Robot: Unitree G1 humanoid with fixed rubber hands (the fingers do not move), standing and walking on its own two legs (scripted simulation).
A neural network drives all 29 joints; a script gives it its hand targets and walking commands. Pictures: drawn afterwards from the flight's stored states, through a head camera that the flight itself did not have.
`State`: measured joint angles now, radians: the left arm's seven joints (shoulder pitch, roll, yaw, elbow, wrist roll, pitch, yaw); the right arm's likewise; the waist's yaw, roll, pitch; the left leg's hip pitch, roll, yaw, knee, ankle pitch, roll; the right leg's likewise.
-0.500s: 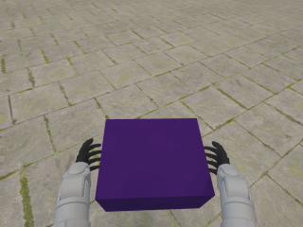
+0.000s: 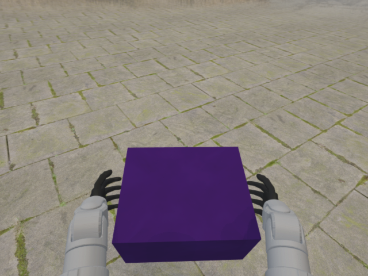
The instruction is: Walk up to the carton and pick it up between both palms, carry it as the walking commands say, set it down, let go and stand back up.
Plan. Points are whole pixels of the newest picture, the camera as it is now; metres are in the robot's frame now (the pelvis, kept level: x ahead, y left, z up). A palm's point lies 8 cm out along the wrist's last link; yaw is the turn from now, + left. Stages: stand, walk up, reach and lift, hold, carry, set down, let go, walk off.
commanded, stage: reach and lift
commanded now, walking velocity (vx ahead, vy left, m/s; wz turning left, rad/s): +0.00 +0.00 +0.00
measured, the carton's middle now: (184, 202) +0.34 +0.01 -0.03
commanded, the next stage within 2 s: hold in 0.72 s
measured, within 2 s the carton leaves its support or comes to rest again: neither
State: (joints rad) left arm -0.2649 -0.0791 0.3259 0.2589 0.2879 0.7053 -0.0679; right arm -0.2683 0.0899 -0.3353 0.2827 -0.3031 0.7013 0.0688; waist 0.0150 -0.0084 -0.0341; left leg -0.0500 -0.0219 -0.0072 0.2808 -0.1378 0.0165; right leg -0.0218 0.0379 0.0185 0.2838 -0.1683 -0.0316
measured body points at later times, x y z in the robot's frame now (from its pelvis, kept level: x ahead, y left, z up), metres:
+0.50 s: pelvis +0.00 +0.00 +0.00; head -0.04 +0.01 +0.45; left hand +0.29 +0.20 +0.04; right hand +0.29 -0.19 +0.04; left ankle +0.02 +0.11 -0.75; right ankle +0.00 -0.10 -0.75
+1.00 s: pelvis +0.00 +0.01 +0.00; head -0.05 +0.01 +0.45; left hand +0.28 +0.20 +0.04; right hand +0.28 -0.19 +0.03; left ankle +0.02 +0.11 -0.75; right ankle +0.00 -0.10 -0.75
